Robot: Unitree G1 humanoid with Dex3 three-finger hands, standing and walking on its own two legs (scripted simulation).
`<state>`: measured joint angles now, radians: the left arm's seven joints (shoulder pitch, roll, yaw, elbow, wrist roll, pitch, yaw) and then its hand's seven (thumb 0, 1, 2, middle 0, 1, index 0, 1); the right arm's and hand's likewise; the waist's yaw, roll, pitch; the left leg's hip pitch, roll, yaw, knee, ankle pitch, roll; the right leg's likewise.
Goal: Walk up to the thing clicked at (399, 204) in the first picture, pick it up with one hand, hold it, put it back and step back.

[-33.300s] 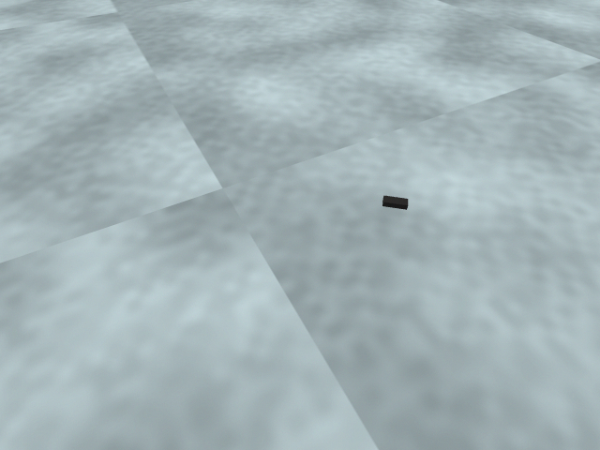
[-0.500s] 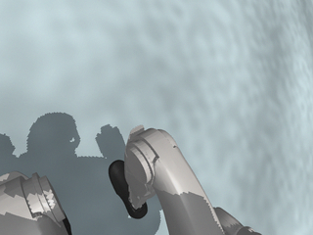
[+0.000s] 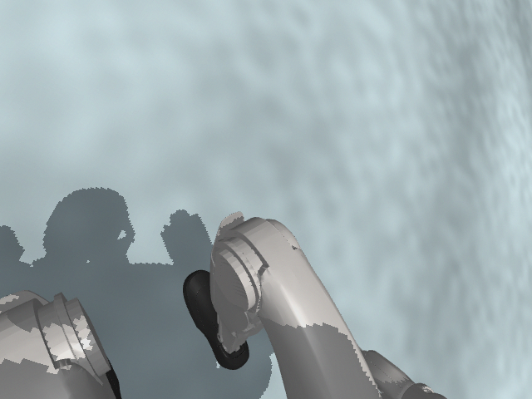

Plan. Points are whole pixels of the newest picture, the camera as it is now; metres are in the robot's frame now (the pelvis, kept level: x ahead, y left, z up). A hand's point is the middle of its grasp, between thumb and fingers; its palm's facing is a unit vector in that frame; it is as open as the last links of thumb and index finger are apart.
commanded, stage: withdraw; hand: left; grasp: from above
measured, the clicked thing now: out of the picture +0.46 +0.34 -0.30
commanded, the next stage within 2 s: home in 0.78 s
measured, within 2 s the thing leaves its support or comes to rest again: neither
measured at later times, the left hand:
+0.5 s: hand out of the picture +0.46 +0.35 -0.11, palm faces -0.38 -0.10 -0.92, open 13.2 cm
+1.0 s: hand out of the picture +0.45 +0.34 -0.15, palm faces -0.42 -0.12 -0.90, open 12.9 cm
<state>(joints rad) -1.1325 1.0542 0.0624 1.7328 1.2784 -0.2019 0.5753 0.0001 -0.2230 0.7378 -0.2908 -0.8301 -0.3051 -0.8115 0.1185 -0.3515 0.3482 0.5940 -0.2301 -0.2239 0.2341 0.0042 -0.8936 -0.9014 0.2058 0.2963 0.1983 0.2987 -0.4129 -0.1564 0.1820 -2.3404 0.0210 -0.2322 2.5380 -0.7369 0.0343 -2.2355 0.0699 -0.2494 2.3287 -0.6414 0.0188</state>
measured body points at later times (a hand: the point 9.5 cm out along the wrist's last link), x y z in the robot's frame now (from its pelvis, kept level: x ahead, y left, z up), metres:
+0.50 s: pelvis +0.00 -0.01 +0.03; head +0.23 +0.10 +0.41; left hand +0.47 +0.35 -0.06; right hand +0.10 -0.25 -0.06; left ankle +0.06 +0.12 -0.28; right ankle +0.12 -0.10 -0.28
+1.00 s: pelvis -0.01 -0.01 +0.01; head +0.23 +0.11 +0.38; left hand +0.47 +0.35 -0.10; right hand +0.05 -0.27 -0.07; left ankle +0.06 +0.12 -0.28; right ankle +0.12 -0.10 -0.28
